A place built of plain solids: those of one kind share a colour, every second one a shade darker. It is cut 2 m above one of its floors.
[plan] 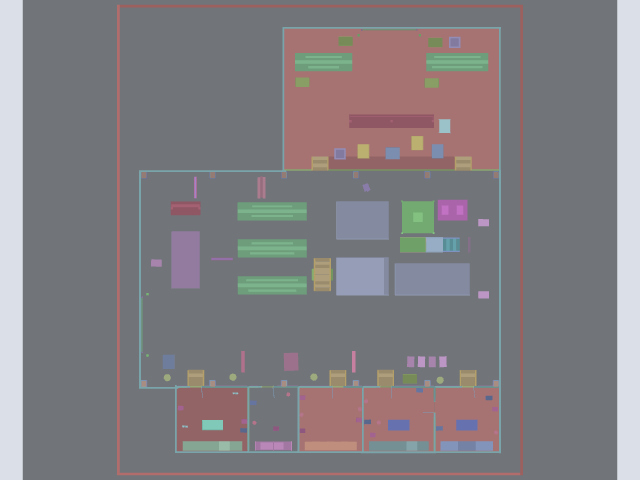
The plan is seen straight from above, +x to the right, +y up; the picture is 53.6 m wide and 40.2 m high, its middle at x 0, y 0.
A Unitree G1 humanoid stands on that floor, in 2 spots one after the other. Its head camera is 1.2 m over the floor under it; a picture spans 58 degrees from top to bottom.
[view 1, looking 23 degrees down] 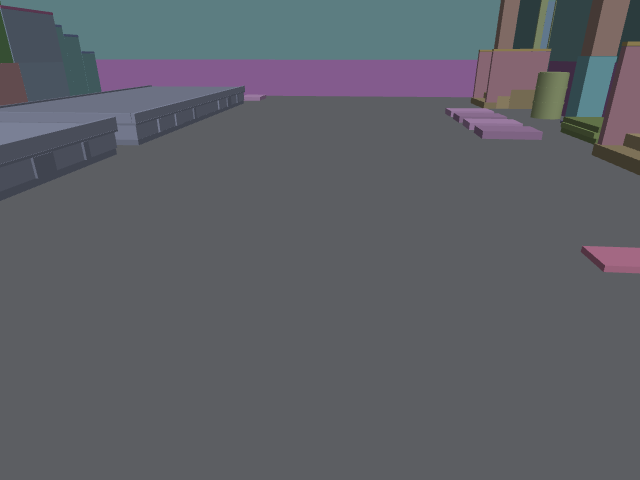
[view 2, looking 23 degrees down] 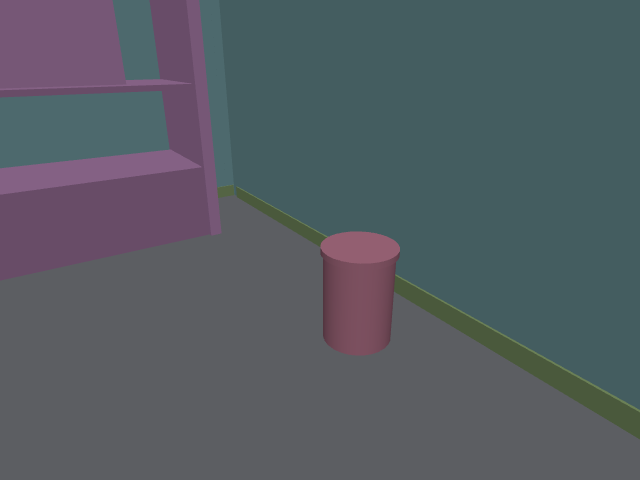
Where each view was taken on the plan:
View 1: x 0.20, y -7.80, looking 5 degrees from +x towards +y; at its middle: ground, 3.07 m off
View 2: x -4.40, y -14.00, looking -124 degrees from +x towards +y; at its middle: skirt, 2.94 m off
